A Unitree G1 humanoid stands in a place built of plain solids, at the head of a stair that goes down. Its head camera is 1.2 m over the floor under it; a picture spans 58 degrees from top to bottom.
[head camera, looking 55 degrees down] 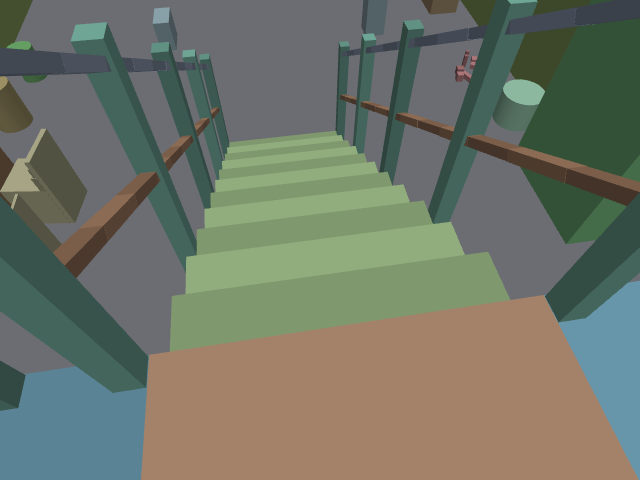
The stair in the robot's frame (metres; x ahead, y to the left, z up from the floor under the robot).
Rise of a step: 0.19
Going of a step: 0.29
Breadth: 1.20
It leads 9 degrees to the left of straight ahead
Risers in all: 12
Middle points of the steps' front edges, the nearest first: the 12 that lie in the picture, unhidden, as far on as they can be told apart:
0.54 -0.10 0.00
0.82 -0.06 -0.19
1.11 -0.01 -0.38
1.40 0.04 -0.57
1.69 0.08 -0.76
1.98 0.13 -0.95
2.27 0.18 -1.14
2.56 0.22 -1.33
2.85 0.27 -1.52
3.13 0.32 -1.71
3.42 0.36 -1.90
3.71 0.41 -2.09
